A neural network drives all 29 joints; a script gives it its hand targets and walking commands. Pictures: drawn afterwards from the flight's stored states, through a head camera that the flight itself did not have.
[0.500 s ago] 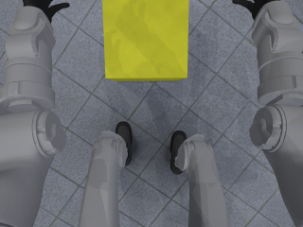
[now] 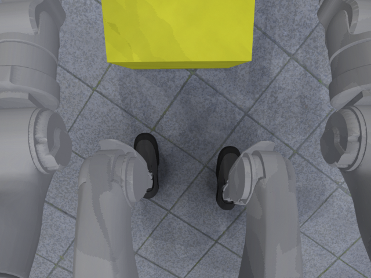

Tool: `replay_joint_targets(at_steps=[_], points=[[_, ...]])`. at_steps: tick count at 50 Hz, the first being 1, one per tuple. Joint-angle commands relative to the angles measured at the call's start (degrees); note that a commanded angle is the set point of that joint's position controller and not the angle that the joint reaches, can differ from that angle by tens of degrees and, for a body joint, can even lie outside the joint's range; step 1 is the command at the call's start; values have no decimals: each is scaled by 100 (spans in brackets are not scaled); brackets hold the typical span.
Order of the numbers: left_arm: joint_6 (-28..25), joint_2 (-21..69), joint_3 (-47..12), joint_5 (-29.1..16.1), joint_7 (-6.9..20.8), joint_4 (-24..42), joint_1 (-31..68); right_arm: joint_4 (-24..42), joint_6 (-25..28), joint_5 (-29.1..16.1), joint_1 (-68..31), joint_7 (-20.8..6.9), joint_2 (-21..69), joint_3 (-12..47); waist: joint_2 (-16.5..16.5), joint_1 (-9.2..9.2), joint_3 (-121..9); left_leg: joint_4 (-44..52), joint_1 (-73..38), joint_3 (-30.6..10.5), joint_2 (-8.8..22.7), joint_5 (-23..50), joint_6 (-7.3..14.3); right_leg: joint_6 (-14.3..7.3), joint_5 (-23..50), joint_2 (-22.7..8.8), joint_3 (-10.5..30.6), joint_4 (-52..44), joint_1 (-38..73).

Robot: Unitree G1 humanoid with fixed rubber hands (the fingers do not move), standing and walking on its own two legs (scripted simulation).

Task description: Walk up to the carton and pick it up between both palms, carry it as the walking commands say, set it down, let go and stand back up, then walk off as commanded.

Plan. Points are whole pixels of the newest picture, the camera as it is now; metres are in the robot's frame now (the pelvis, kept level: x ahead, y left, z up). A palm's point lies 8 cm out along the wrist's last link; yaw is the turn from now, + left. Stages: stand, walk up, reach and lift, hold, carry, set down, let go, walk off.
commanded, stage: reach and lift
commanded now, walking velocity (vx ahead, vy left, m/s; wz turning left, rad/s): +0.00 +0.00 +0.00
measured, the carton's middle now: out of the picture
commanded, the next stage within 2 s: none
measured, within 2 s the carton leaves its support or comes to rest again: neither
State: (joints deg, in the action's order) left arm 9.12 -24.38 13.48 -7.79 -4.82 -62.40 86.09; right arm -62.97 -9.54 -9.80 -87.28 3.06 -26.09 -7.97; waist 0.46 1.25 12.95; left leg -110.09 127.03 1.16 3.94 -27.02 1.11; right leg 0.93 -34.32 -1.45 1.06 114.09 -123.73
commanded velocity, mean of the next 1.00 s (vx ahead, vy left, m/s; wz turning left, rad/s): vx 0.00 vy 0.00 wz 0.00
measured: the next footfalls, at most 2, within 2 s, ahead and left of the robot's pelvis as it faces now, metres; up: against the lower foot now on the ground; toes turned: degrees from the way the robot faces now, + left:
none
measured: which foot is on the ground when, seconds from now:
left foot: down 0.00-1.00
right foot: down 0.00-1.00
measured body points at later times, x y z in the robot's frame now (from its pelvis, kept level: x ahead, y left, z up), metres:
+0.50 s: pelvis -0.01 -0.01 -0.08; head +0.39 +0.00 +0.12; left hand +0.57 +0.23 -0.27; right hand +0.58 -0.19 -0.27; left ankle +0.13 +0.12 -0.40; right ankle +0.09 -0.13 -0.40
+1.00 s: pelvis -0.01 -0.01 -0.07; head +0.38 +0.00 +0.14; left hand +0.57 +0.21 -0.26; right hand +0.59 -0.17 -0.25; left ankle +0.13 +0.12 -0.40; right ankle +0.09 -0.13 -0.40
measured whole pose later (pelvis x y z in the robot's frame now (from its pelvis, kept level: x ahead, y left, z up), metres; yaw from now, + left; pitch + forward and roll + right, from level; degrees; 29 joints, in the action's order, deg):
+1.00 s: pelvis -0.01 -0.01 -0.07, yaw +0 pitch +34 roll +0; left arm 3.9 -26.6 5.8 -14.4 -4.8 -72.1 95.1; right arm -69.7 -5.9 -15.1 -96.2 5.1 -25.7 0.0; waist 0.7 1.8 29.9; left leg -124.2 130.1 -0.5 4.2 -28.3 0.2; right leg 0.3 -36.4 -0.7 0.7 128.6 -126.5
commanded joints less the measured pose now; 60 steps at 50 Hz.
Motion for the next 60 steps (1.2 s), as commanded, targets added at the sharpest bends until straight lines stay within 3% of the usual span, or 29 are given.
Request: replay_joint_targets(at_steps=[1, 18, 26, 38, 48, 60], points=[[-215, -888, -17, -70, -47, 453, 1585, 520, 196, -90, -1680, 78, -836, 36, 76, 81, -6960, 126, -4786, 25, -424, 2012, -171, -25, 1613, 274, -292, -816, 2391], [-622, -1230, -430, -527, -9, -257, 2070, 87, 458, -477, -2166, 265, -792, 577, 119, 206, -6087, -980, -3804, -18, -234, 1974, -237, 29, 1815, 157, -5, 226, 2472], [-634, -1463, -786, -910, -68, -155, 2359, 299, 443, -713, -2466, 327, -1002, 818, 114, 192, -6698, -1240, -4241, 24, -209, 2135, -169, -3, 1949, 160, -87, 505, 2912], [-614, -1102, -728, -724, 0, -374, 2096, -52, 449, -607, -2150, 197, -756, 734, 32, 183, -5632, -1062, -3969, -51, -262, 1977, -178, 36, 1710, 207, -129, 359, 2157], [-623, -890, -713, -631, -15, -458, 2411, -152, 463, -525, -2451, 206, -598, 714, 11, 147, -5502, -958, -4030, -76, -329, 1774, -193, 33, 1526, 263, -134, 269, 2210], [-640, -186, -1140, -866, 22, -391, 2747, -125, 541, -326, -2632, 240, -189, 691, -84, -237, -5430, -914, -4116, -111, -440, 1779, -220, -37, 1628, 353, -186, 204, 2403]])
